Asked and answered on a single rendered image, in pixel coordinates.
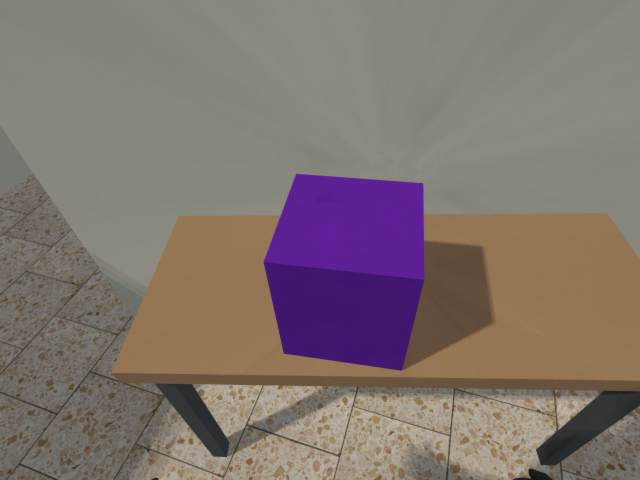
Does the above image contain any table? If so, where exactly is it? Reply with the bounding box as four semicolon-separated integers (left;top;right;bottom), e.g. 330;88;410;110
111;213;640;465

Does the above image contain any carton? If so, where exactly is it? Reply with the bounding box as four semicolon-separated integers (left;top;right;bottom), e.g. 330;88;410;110
264;174;424;371

